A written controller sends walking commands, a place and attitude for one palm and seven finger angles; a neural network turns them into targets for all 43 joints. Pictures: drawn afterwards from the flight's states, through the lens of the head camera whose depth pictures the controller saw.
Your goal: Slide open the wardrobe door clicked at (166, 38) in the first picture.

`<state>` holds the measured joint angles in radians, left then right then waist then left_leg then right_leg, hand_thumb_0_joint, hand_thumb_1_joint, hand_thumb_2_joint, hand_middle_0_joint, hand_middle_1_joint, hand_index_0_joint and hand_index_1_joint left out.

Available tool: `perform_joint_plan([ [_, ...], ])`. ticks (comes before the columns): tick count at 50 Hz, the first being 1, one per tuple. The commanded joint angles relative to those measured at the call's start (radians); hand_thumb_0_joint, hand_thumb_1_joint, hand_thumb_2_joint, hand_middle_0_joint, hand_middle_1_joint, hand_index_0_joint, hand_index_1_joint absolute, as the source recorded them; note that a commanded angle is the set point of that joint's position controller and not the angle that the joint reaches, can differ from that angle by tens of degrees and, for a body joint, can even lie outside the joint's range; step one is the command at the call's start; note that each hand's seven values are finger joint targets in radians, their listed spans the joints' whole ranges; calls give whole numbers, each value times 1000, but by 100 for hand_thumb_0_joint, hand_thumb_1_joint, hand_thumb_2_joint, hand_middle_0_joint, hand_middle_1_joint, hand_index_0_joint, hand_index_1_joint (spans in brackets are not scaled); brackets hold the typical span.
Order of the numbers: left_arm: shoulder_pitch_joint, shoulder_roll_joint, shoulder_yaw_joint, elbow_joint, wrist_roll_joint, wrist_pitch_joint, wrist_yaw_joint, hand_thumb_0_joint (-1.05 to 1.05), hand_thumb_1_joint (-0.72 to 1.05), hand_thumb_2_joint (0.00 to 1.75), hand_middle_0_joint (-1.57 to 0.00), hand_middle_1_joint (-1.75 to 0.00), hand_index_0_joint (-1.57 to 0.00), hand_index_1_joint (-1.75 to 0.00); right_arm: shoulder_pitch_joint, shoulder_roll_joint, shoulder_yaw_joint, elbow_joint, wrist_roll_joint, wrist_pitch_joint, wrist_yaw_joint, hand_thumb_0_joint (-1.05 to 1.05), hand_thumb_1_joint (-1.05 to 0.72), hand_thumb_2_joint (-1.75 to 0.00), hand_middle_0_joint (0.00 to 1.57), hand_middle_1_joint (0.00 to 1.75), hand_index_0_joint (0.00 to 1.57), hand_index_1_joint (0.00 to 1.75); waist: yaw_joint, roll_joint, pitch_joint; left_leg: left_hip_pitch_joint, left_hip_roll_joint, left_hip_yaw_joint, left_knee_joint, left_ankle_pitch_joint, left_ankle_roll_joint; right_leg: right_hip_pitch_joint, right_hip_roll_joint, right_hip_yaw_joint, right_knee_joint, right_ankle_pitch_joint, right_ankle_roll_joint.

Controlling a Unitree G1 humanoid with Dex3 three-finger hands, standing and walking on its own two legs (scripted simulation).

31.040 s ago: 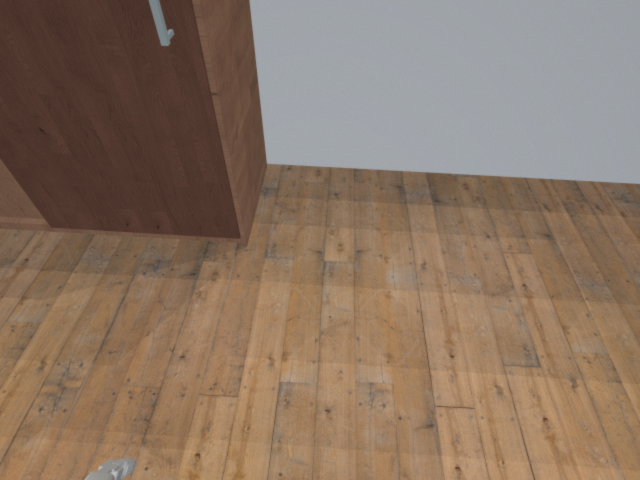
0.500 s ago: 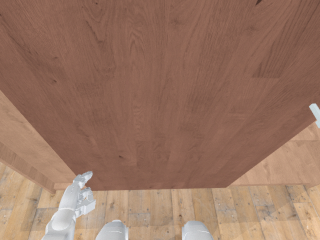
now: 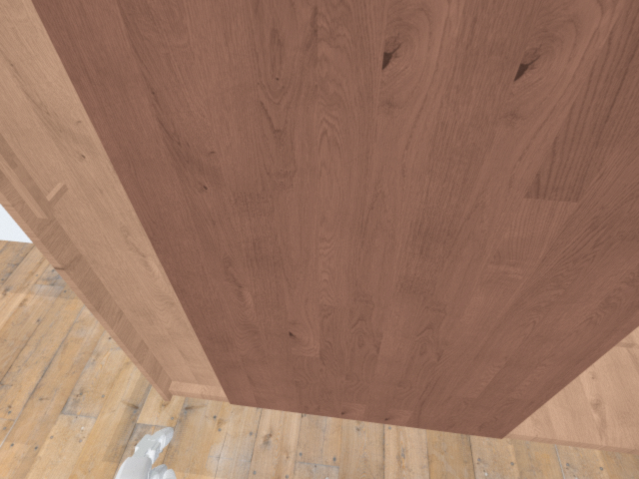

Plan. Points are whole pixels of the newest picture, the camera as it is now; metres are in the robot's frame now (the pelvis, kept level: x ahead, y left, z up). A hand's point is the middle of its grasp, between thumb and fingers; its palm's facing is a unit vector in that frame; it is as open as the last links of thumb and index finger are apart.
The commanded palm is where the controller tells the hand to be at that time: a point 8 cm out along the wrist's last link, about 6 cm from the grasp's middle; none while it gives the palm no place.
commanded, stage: stop walking and hold the door there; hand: right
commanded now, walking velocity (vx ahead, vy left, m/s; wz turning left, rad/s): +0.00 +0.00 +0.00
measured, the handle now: out of the picture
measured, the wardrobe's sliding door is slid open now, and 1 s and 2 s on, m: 0.57 0.57 0.57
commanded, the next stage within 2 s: none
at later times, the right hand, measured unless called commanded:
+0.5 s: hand out of the picture +0.34 -0.39 +0.19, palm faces +0.69 +0.68 -0.23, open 5.8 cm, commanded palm +0.29 -0.40 +0.16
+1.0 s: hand out of the picture +0.34 -0.39 +0.18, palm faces +0.56 +0.79 -0.23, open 5.5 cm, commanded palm +0.30 -0.41 +0.16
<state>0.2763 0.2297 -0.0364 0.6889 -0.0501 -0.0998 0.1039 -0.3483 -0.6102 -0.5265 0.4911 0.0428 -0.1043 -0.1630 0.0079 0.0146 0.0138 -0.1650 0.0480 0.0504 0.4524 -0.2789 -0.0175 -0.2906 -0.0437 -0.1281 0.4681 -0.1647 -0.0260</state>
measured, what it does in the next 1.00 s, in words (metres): steps on the spot: left foot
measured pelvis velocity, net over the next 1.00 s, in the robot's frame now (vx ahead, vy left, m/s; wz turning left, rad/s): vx -0.05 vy -0.07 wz -0.03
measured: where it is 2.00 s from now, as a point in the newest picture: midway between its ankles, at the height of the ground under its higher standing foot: outside the picture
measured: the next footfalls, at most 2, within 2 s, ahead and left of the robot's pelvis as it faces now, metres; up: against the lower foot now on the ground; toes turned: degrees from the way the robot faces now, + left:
left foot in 0.96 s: -0.05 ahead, +0.07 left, +0.00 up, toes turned +8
right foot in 1.20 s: +0.07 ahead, -0.28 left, +0.00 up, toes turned -4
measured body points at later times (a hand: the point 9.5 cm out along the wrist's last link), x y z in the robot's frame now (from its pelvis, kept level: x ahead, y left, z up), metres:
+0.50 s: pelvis -0.01 +0.01 +0.00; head -0.01 +0.01 +0.45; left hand +0.10 +0.30 -0.10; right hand +0.30 -0.42 +0.20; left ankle -0.02 +0.14 -0.74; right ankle +0.06 -0.10 -0.74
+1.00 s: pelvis -0.05 -0.07 -0.01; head +0.01 -0.06 +0.43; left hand +0.15 +0.15 -0.12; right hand +0.31 -0.43 +0.20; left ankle -0.09 +0.06 -0.74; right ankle +0.04 -0.11 -0.73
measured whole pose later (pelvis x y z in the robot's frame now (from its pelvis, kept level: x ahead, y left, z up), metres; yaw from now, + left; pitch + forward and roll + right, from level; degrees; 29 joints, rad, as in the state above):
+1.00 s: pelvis -0.05 -0.07 -0.01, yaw -2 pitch +0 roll +0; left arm 0.11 0.24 -0.05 0.65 -0.03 -0.08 0.06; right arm -0.55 -0.52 -0.37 0.48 0.07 -0.14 -0.13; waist -0.04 -0.04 0.12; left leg -0.21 0.09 0.15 0.60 -0.39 0.00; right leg -0.47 0.08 -0.10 0.67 -0.26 -0.04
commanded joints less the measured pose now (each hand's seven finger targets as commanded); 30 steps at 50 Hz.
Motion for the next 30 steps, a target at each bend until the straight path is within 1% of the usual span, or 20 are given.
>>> perform_joint_plan([
  [1, -63, 209, 84, -108, 5, -54, 17, 0, 90, 90, -20, -30, -20, -30, -277, -387, -106, -125, -37, -70, 11, 0, -90, -90, 45, 140, 45, 140, 5, -91, -235, 78, 56, -54, -88, 200, 29, 83, -111, 135, -60, -42, 10],
  [2, -65, 207, 93, -113, -4, -48, 16, 0, 90, 90, -20, -30, -20, -30, -293, -335, -63, -115, -25, -64, 18, 0, -90, -90, 45, 140, 45, 140, 3, -1, -244, 43, 64, -98, -89, 212, 38, 113, -104, 126, -29, -21, 13],
  [3, -73, 207, 91, -103, -7, -44, 22, 0, 90, 90, -20, -30, -20, -30, -287, -318, -37, -72, -16, -54, 23, 0, -90, -90, 45, 140, 45, 140, 8, -3, -219, 11, 77, -106, -100, 212, 40, 128, -104, 118, -25, -25, 9],
  [4, -70, 210, 89, -102, -4, -37, 22, 0, 90, 90, -20, -30, -20, -30, -304, -342, -56, -46, -22, -52, 21, 0, -90, -90, 45, 140, 45, 140, 8, -19, -211, -12, 79, -120, -102, 186, 37, 122, -104, 118, -28, -24, 4],
  [6, -72, 210, 87, -97, -3, -27, 22, 0, 90, 90, -20, -30, -20, -30, -325, -348, -54, -6, -28, -57, 24, 0, -90, -90, 45, 140, 45, 140, 8, -47, -190, -44, 72, -109, -102, 136, 32, 124, -114, 125, -41, -31, 0],
  [8, -72, 217, 89, -88, -6, -18, 27, 0, 90, 90, -20, -30, -20, -30, -321, -378, -68, 36, -27, -62, 25, 0, -90, -90, 45, 140, 45, 140, 7, -87, -158, -66, 62, -92, -106, 69, 27, 116, -123, 136, -76, -95, -6],
  [9, -71, 213, 86, -96, -5, -17, 26, 0, 90, 90, -20, -30, -20, -30, -336, -358, -48, 32, -31, -66, 26, 0, -90, -90, 45, 140, 45, 140, 7, -92, -148, -62, 54, -85, -102, 49, 25, 95, -124, 145, -91, -121, -10],
  [12, -61, 220, 89, -91, -6, -14, 26, 0, 90, 90, -20, -30, -20, -30, -334, -370, -61, 93, -32, -74, 27, 0, -90, -90, 45, 140, 45, 140, 6, -57, -121, -79, 49, -85, -115, -11, 25, 70, -124, 155, -105, -188, -9],
  [13, -59, 223, 93, -86, -10, -12, 31, 0, 90, 90, -20, -30, -20, -30, -337, -371, -51, 101, -27, -77, 28, 0, -90, -90, 45, 140, 45, 140, 8, -82, -109, -86, 50, -80, -116, -11, 25, 78, -126, 150, -114, -187, -10],
  [17, -54, 223, 96, -94, -11, -17, 25, 0, 90, 90, -20, -30, -20, -30, -374, -337, -18, 90, -33, -89, 32, 0, -90, -90, 45, 140, 45, 140, 8, -91, -122, -90, 41, -80, -105, 1, 27, 91, -125, 155, -112, -171, -9],
  [18, -50, 222, 93, -88, -13, -14, 29, 0, 90, 90, -20, -30, -20, -30, -356, -330, -6, 108, -27, -87, 33, 0, -90, -90, 45, 140, 45, 140, 9, -104, -113, -85, 41, -69, -101, 7, 24, 90, -130, 159, -125, -167, -12],
  [19, -52, 228, 96, -92, -10, -13, 28, 0, 90, 90, -20, -30, -20, -30, -359, -344, -22, 105, -33, -87, 29, 0, -90, -90, 45, 140, 45, 140, 2, -108, -123, -69, 47, -74, -98, 34, 26, 78, -117, 147, -103, -136, -14],
  [21, -62, 227, 102, -100, -10, -7, 25, 0, 90, 90, -20, -30, -20, -30, -369, -342, -15, 101, -35, -90, 30, 0, -90, -90, 45, 140, 45, 140, 1, -70, -125, -82, 96, -120, -112, 84, 38, 78, -90, 117, -18, -71, -7],
  [22, -63, 228, 107, -101, -9, -1, 22, 0, 90, 90, -20, -30, -20, -30, -388, -342, -10, 91, -36, -92, 30, 0, -90, -90, 45, 140, 45, 140, 3, -48, -127, -95, 134, -159, -120, 122, 50, 85, -76, 104, 34, -35, -2],
  [23, -58, 229, 107, -94, -11, 9, 22, 0, 90, 90, -20, -30, -20, -30, -385, -330, 13, 103, -31, -91, 32, 0, -90, -90, 45, 140, 45, 140, 9, -30, -118, -87, 175, -178, -119, 173, 62, 71, -66, 103, 66, -9, 4],
  [25, -70, 223, 109, -99, -8, 24, 15, 0, 90, 90, -20, -30, -20, -30, -391, -356, -19, 113, -35, -94, 30, 0, -90, -90, 45, 140, 45, 140, 2, 58, -117, -65, 250, -235, -121, 280, 84, 23, -34, 95, 144, -27, 16],
  [26, -77, 226, 110, -98, -6, 29, 11, 0, 90, 90, -20, -30, -20, -30, -403, -356, -20, 110, -36, -97, 32, 0, -90, -90, 45, 140, 45, 140, -3, 93, -116, -32, 286, -247, -114, 347, 100, -11, -24, 105, 160, -87, 21],
  [27, -85, 222, 109, -102, -6, 29, 9, 0, 90, 90, -20, -30, -20, -30, -420, -344, -12, 93, -35, -102, 35, 0, -90, -90, 45, 140, 45, 140, -6, 119, -107, -16, 310, -249, -103, 387, 110, -34, -20, 120, 157, -143, 22],
  [28, -94, 226, 110, -95, -7, 33, 10, 0, 90, 90, -20, -30, -20, -30, -419, -325, 9, 82, -27, -104, 39, 0, -90, -90, 45, 140, 45, 140, 1, 113, -96, -15, 315, -234, -88, 409, 105, -22, -20, 126, 139, -129, 19],
  [30, -106, 214, 106, -105, -5, 35, 7, 0, 90, 90, -20, -30, -20, -30, -425, -301, 16, 33, -30, -106, 38, 0, -90, -90, 45, 140, 45, 140, 3, 138, -125, -29, 284, -159, -28, 387, 78, 43, -30, 118, 51, 2, 13],
])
